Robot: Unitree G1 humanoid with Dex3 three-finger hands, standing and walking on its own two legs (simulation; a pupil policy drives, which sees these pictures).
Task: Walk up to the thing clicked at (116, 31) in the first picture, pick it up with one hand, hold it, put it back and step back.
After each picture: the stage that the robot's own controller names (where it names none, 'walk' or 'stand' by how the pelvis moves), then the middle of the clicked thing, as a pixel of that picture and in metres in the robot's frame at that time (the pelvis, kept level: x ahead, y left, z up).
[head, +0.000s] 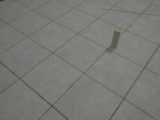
stand; (115, 38) +1.38 -0.35 -0.65
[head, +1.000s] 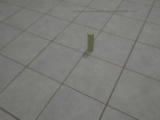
walk; (90, 41) +1.30 +0.03 -0.63
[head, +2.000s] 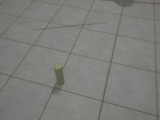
walk; (59, 74) +0.82 +0.26 -0.64
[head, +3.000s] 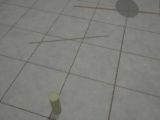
walk; (55, 104) +0.55 +0.21 -0.63
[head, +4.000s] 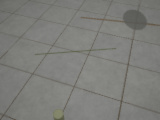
stand; out of the picture +0.47 +0.19 -0.65
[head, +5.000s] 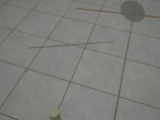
stand; (55, 118) +0.43 +0.20 -0.64
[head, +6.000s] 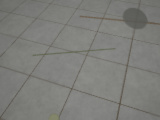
stand; out of the picture +0.42 +0.22 -0.66
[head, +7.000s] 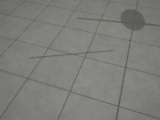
stand; out of the picture +0.40 +0.22 -0.66
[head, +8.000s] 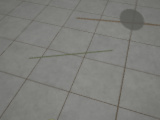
stand; out of the picture +0.39 +0.23 -0.66
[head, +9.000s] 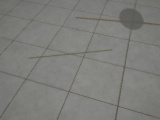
stand; out of the picture +0.39 +0.23 -0.66
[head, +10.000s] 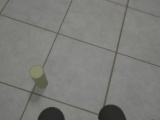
go down; (39, 78) +0.45 +0.21 -0.44
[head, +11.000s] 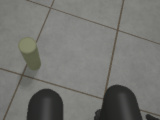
go down; (31, 56) +0.49 +0.21 -0.29
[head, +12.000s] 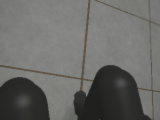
close in; out of the picture +0.49 +0.25 -0.18
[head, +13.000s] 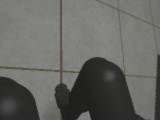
close; out of the picture +0.48 +0.27 -0.17
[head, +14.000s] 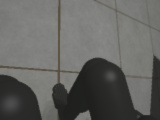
lift; out of the picture +0.44 +0.26 -0.17
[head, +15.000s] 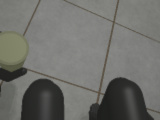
lift; (11, 57) +0.37 +0.23 -0.05
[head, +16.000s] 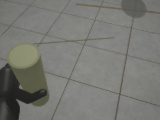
hold; (33, 80) +0.32 +0.16 +0.09
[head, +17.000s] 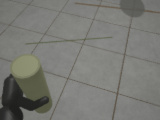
hold; (36, 88) +0.31 +0.16 +0.04
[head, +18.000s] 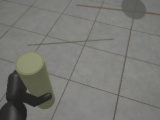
hold; (39, 85) +0.32 +0.16 +0.05
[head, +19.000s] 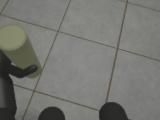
crouch; (24, 57) +0.41 +0.18 -0.02
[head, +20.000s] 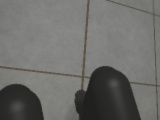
lower; out of the picture +0.50 +0.24 -0.10
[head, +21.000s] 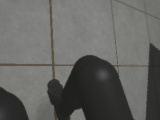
lower; out of the picture +0.49 +0.26 -0.18
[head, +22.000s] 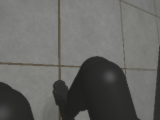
lower; out of the picture +0.47 +0.27 -0.17
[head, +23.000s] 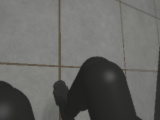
lower; out of the picture +0.46 +0.27 -0.18
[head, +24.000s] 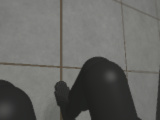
rest; out of the picture +0.45 +0.26 -0.18
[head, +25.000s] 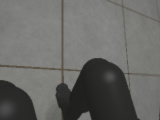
open; out of the picture +0.46 +0.24 -0.18
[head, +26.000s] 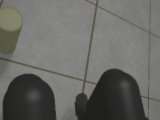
stand; (7, 35) +0.47 +0.21 -0.20
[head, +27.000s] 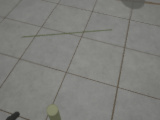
stand; (54, 115) +0.40 +0.17 -0.56
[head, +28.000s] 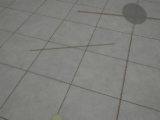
stand; out of the picture +0.40 +0.17 -0.60
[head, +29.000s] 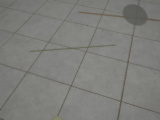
stand; out of the picture +0.39 +0.17 -0.60
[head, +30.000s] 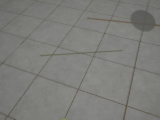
walk; out of the picture +0.41 +0.16 -0.65
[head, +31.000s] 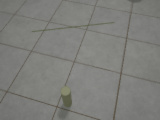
walk; (66, 97) +0.52 +0.14 -0.64
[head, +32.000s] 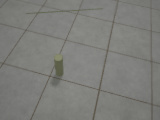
walk; (59, 66) +0.79 +0.17 -0.63
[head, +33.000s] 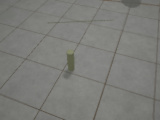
stand; (70, 60) +1.05 +0.18 -0.64
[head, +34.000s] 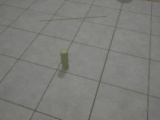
stand; (64, 59) +1.03 +0.20 -0.66
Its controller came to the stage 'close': yes
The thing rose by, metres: 0.70
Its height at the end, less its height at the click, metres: +0.00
